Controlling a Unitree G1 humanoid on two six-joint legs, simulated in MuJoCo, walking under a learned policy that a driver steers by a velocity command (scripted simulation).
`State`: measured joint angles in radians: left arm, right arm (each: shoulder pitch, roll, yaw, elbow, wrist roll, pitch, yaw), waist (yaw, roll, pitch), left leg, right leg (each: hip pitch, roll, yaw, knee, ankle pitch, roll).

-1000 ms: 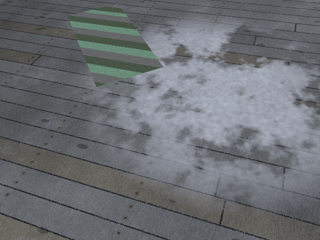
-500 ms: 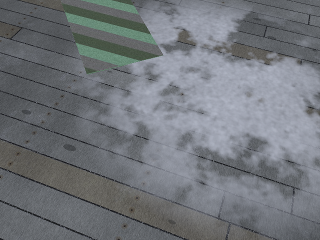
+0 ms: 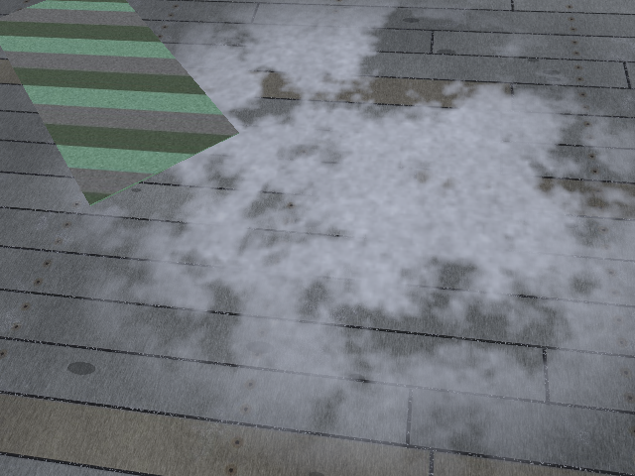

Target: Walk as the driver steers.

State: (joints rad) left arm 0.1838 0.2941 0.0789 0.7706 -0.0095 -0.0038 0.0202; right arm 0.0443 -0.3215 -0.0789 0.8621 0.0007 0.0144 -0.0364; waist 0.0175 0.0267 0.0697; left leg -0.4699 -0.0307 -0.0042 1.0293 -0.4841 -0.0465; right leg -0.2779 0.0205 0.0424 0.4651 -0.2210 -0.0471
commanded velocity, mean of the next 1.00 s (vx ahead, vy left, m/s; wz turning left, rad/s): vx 0.31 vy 0.00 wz -0.24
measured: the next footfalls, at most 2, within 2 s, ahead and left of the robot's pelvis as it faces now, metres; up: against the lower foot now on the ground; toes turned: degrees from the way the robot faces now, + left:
left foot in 0.30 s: +0.08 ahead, +0.14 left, +0.00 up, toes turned -15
right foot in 0.72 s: +0.25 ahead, -0.18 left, +0.00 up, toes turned -15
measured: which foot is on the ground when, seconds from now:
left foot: up 0.00-0.28, down 0.30-0.72, up 0.74-1.00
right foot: down 0.00-0.30, up 0.32-0.70, down 0.72-1.00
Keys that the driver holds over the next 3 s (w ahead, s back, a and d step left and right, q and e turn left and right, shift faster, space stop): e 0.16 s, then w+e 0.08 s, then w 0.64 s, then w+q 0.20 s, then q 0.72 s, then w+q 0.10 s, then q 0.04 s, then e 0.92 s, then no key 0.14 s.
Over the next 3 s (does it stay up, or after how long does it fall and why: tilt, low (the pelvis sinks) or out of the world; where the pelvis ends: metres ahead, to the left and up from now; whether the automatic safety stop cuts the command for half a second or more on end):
stays up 0.64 -0.11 -0.01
